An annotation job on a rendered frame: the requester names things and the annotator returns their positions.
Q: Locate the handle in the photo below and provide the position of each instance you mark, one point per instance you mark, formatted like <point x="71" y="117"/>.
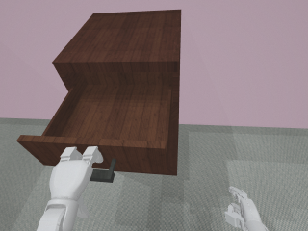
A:
<point x="103" y="175"/>

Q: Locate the drawer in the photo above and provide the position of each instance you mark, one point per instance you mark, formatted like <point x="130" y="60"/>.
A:
<point x="127" y="115"/>

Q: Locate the right robot hand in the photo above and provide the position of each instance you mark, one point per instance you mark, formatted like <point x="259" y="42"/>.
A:
<point x="237" y="215"/>

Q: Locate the cabinet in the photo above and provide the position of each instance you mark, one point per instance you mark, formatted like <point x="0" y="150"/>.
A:
<point x="129" y="42"/>

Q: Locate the left robot hand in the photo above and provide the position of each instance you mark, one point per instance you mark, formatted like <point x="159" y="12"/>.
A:
<point x="71" y="175"/>

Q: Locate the left robot forearm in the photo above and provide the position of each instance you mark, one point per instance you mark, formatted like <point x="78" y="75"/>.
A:
<point x="59" y="215"/>

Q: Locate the right robot forearm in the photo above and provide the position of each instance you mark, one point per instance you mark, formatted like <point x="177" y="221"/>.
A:
<point x="254" y="225"/>

